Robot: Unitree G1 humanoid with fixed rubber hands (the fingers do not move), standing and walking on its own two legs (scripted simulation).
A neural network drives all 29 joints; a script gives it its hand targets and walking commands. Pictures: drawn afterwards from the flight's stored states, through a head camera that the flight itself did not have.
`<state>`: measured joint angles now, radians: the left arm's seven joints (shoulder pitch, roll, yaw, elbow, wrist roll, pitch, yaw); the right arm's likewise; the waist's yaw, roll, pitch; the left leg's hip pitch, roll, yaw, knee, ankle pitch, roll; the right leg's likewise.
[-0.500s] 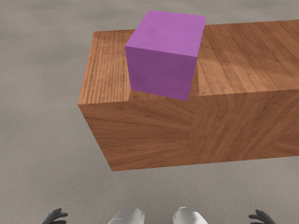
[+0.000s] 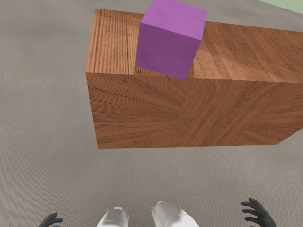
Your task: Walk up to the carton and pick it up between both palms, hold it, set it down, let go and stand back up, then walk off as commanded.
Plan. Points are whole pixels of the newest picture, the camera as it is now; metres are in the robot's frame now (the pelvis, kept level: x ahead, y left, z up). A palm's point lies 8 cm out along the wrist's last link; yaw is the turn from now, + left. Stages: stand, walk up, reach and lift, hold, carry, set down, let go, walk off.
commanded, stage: walk off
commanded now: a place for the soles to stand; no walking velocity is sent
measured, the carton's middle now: (171, 37) +0.81 -0.11 +0.04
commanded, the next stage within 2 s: stand in 1.54 s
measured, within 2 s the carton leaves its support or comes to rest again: neither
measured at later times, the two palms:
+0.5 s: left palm out of the picture -0.03 +0.25 -0.11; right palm out of the picture -0.03 -0.33 -0.10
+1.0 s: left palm out of the picture -0.15 +0.20 -0.09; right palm out of the picture -0.15 -0.38 -0.10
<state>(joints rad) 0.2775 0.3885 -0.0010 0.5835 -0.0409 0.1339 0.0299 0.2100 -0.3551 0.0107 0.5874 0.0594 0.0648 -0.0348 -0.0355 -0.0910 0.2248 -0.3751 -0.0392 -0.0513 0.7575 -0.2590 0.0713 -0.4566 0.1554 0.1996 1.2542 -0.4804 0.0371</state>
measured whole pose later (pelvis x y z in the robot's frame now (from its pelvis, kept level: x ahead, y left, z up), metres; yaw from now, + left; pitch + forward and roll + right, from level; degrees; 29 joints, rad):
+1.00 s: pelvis -0.25 -0.09 -0.01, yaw +0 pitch -9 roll +0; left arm 0.31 0.36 0.00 0.60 -0.04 0.06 -0.01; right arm 0.28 -0.39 0.01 0.59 0.06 0.07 -0.03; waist -0.03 0.01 0.18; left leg -0.42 -0.04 -0.09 0.99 -0.41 0.00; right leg -0.28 0.01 0.10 0.84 -0.40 0.03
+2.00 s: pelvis -0.25 -0.08 +0.00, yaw +1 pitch -7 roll -1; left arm 0.29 0.36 0.01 0.61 -0.04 0.02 -0.01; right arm 0.20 -0.38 0.01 0.61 0.06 0.01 0.00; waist -0.03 -0.01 0.13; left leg -0.27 -0.02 -0.09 0.74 -0.35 -0.02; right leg -0.25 0.00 0.09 0.71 -0.35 0.04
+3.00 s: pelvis -0.25 -0.08 +0.01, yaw +1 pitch -7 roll +0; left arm 0.29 0.36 0.01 0.62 -0.04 0.02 -0.01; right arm 0.21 -0.38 0.01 0.69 0.06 0.01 0.01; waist -0.03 0.00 0.11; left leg -0.23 -0.02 -0.09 0.66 -0.31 -0.02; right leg -0.22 -0.01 0.09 0.65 -0.32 0.04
